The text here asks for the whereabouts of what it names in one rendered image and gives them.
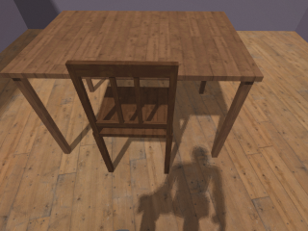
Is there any table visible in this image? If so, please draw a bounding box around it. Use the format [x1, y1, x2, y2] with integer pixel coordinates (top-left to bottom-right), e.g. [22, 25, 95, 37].
[0, 11, 264, 158]

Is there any chair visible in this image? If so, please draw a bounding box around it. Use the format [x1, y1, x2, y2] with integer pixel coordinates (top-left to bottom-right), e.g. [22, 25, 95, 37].
[65, 60, 179, 174]

